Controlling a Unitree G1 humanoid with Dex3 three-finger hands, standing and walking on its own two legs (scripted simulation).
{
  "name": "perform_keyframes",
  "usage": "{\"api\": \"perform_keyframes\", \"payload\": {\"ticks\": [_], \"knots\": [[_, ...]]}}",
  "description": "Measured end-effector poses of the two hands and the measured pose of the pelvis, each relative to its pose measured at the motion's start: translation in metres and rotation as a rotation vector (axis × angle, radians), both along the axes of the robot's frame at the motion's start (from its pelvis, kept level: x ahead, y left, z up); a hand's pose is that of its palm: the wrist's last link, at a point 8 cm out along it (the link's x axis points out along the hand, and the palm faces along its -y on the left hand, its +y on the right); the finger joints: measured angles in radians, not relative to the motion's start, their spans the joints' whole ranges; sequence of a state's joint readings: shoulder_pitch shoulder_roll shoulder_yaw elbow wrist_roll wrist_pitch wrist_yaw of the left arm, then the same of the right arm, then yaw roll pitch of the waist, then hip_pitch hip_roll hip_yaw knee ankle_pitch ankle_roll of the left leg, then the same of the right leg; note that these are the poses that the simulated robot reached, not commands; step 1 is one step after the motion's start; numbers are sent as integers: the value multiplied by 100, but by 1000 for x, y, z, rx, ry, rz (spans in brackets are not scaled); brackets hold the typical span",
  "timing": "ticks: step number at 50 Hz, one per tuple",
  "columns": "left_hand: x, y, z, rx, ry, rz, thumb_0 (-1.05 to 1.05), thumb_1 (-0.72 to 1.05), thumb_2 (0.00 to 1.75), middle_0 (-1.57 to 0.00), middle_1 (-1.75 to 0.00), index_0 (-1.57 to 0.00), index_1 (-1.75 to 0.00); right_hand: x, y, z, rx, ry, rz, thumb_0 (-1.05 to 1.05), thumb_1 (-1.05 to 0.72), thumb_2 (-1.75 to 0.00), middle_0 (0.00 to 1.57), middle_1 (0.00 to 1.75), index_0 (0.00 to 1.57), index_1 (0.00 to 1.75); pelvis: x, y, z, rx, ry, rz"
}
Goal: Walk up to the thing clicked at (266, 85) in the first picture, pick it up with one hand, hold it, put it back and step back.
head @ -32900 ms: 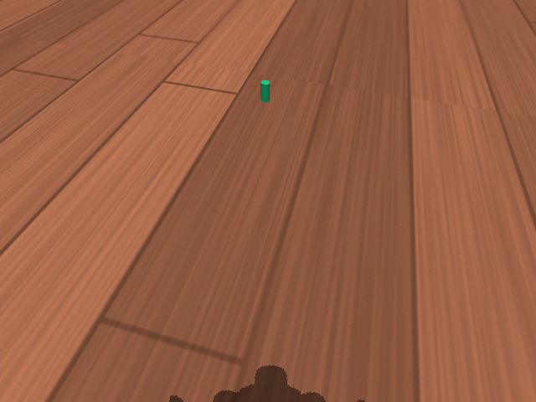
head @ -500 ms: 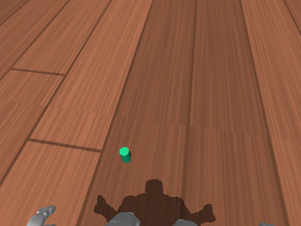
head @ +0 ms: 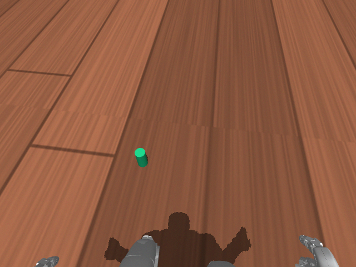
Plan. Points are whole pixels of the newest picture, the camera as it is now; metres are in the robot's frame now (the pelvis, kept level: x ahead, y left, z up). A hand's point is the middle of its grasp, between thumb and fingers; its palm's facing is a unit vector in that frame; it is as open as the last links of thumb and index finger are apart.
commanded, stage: step back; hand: left
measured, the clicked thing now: (141, 157) +0.71 +0.24 -0.68
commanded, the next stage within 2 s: stand in 1.82 s
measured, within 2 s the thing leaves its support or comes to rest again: neither
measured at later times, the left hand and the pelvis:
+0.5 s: hand out of the picture -0.06 +0.26 -0.13, palm faces +0.05 -0.92 -0.39, open 7.4 cm; pelvis -0.16 -0.01 +0.01, yaw +2 degrees
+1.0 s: hand out of the picture -0.27 +0.26 -0.13, palm faces +0.13 -0.89 -0.44, open 7.4 cm; pelvis -0.31 -0.03 +0.01, yaw +7 degrees
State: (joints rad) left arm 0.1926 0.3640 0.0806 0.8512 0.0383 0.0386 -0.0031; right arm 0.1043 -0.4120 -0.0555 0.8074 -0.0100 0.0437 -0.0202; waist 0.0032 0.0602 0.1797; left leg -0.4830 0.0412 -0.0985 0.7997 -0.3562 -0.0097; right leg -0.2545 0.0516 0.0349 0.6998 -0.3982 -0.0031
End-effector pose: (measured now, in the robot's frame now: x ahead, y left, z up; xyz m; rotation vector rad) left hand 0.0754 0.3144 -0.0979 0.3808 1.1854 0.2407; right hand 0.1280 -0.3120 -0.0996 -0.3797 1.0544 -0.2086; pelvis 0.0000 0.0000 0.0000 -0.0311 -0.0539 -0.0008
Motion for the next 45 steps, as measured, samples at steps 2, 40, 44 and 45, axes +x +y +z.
{"api": "perform_keyframes", "payload": {"ticks": [2,40,44,45], "knots": [[-19,-7,7,-2,3,10,0,90,89,-20,-30,-21,-30,-17,-4,0,8,27,-15,1,-91,-90,20,30,20,30,-10,-3,5,33,2,-6],[-302,-43,21,39,16,72,1,90,89,-21,-30,-21,-30,-286,-44,-4,22,104,31,1,-91,-90,20,30,20,30,-269,-44,13,59,18,50],[-323,-32,23,52,-45,101,1,89,89,-21,-30,-21,-30,-322,-42,-11,7,192,59,1,-91,-90,20,30,20,30,-289,-41,10,50,17,96],[-329,-28,21,51,-55,110,1,89,89,-21,-30,-21,-30,-329,-41,-11,4,206,65,1,-91,-90,20,30,20,30,-294,-40,9,48,16,108]]}}
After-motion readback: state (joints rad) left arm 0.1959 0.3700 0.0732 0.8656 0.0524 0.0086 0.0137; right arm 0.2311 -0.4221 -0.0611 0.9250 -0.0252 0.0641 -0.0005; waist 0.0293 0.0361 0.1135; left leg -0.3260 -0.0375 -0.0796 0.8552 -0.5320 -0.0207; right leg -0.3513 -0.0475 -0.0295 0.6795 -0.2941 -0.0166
